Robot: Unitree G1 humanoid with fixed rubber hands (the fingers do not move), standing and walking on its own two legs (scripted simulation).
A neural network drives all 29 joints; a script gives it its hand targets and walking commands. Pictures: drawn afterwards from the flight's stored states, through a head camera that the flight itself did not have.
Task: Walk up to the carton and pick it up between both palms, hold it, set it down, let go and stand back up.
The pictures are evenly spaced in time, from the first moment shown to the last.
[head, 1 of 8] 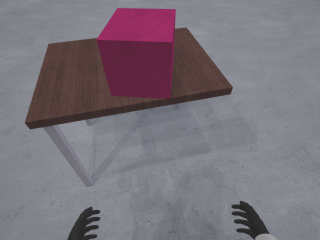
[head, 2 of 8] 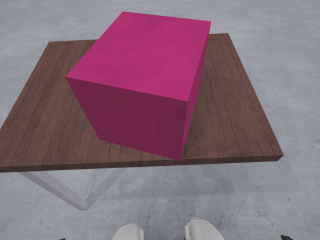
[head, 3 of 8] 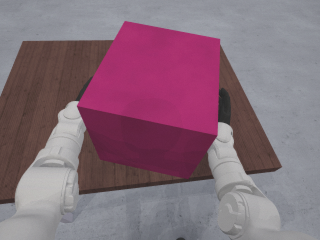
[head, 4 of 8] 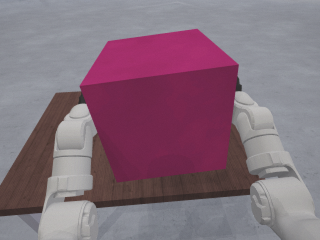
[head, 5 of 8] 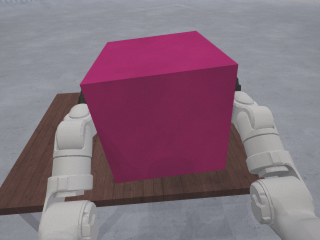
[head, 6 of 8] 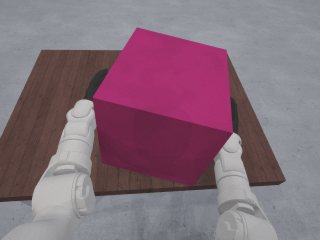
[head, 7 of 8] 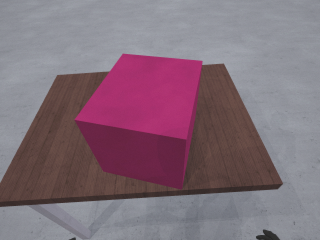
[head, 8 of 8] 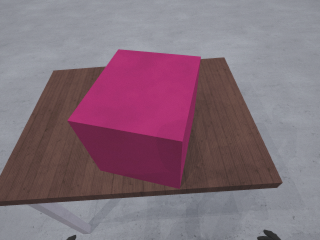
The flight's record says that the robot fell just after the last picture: no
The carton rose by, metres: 0.16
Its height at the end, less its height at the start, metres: +0.00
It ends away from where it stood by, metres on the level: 0.01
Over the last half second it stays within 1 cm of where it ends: yes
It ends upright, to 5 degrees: yes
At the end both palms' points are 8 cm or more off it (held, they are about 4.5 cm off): yes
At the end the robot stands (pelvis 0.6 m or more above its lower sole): yes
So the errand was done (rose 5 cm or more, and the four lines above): yes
